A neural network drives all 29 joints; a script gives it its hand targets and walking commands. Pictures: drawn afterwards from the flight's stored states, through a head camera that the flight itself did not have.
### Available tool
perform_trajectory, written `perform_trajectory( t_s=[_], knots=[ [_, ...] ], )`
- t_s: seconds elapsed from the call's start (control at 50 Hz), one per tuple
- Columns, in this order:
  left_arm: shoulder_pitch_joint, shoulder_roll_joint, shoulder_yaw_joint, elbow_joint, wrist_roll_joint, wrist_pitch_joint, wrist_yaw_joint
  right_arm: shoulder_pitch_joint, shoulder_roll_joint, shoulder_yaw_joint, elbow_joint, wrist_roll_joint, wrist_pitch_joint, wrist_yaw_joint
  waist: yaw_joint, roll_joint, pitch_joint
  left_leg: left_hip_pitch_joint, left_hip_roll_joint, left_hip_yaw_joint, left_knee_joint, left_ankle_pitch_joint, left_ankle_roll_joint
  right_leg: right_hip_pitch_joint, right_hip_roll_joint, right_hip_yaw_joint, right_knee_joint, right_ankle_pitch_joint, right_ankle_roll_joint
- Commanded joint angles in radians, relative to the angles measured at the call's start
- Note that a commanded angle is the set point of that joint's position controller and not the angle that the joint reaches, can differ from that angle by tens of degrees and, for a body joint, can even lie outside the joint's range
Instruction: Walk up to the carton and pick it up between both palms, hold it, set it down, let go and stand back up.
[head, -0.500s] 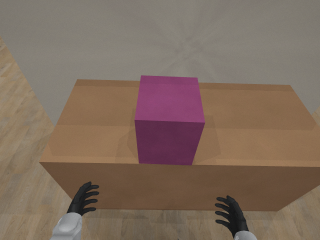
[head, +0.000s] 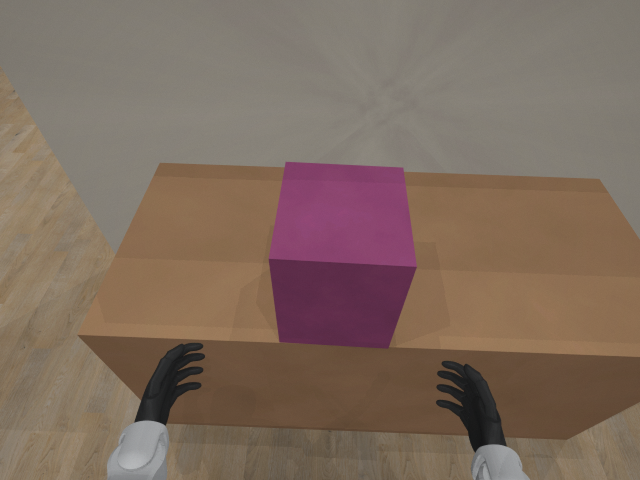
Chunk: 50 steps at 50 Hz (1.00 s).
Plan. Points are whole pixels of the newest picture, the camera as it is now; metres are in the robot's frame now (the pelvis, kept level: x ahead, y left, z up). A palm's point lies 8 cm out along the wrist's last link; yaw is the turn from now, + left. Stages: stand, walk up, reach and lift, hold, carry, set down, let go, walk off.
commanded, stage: reach and lift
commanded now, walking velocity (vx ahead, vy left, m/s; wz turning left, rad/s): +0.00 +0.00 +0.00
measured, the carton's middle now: (338, 258) +0.50 -0.04 -0.07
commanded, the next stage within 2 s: none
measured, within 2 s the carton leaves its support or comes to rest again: neither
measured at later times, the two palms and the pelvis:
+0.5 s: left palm (166, 357) +0.30 +0.21 -0.03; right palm (467, 361) +0.29 -0.20 -0.04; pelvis -0.02 +0.00 -0.02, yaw +1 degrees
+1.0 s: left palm (173, 287) +0.38 +0.20 +0.03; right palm (473, 287) +0.37 -0.21 +0.03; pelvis -0.03 +0.00 -0.02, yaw +1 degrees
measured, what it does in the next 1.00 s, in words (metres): stands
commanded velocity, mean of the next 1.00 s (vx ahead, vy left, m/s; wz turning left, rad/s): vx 0.00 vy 0.00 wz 0.00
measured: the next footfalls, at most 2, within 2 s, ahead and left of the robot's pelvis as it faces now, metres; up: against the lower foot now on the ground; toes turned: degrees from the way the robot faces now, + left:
none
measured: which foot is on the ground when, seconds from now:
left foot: down 0.00-1.00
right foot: down 0.00-1.00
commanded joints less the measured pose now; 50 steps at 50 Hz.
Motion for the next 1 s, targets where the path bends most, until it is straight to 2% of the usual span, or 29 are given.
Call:
perform_trajectory(
  t_s=[0.0, 0.18, 0.28, 0.44, 0.54, 0.68, 0.98],
  knots=[
    [-0.266, 0.133, 0.044, -0.168, -0.012, -0.087, 0.001, -0.244, -0.121, -0.019, -0.138, 0.011, -0.089, -0.010, 0.006, 0.023, -0.339, 0.055, -0.043, -0.056, -0.049, 0.335, -0.025, 0.156, -0.013, 0.141, -0.073, 0.473, 0.039],
    [-0.428, 0.135, 0.046, -0.092, -0.048, -0.144, 0.007, -0.420, -0.103, -0.015, -0.110, 0.024, -0.100, -0.021, 0.010, 0.010, -0.391, -0.074, -0.042, -0.046, -0.020, 0.221, -0.003, 0.101, -0.017, 0.155, -0.049, 0.304, 0.036],
    [-0.554, 0.149, 0.032, -0.019, -0.075, -0.152, 0.016, -0.540, -0.116, -0.022, -0.059, 0.031, -0.065, -0.025, 0.004, 0.022, -0.443, -0.145, -0.042, -0.047, -0.004, 0.157, 0.004, 0.057, -0.019, 0.159, -0.035, 0.212, 0.029],
    [-0.698, 0.166, 0.012, 0.009, -0.100, -0.113, 0.023, -0.698, -0.171, -0.039, -0.024, 0.064, -0.010, -0.033, -0.002, 0.061, -0.604, -0.122, -0.043, -0.056, 0.042, 0.277, -0.013, 0.011, -0.001, 0.128, 0.000, 0.303, 0.031],
    [-0.771, 0.188, 0.019, 0.003, -0.110, -0.083, 0.024, -0.787, -0.197, -0.042, -0.054, 0.077, 0.026, -0.036, 0.005, 0.056, -0.688, -0.122, -0.043, -0.058, 0.052, 0.323, -0.016, 0.022, 0.002, 0.120, 0.004, 0.354, 0.041],
    [-0.928, 0.195, -0.009, 0.055, -0.145, -0.028, 0.031, -0.929, -0.234, -0.044, -0.035, 0.091, 0.117, -0.027, -0.007, 0.054, -0.737, -0.143, -0.036, -0.059, 0.038, 0.288, -0.013, -0.027, 0.004, 0.109, -0.011, 0.299, 0.045],
    [-1.215, 0.214, -0.037, 0.178, -0.181, 0.063, 0.042, -1.192, -0.326, -0.025, 0.031, 0.145, 0.228, -0.023, -0.003, 0.051, -0.896, -0.120, -0.026, -0.061, 0.044, 0.381, -0.028, -0.052, 0.014, 0.081, -0.017, 0.404, 0.071]
  ],
)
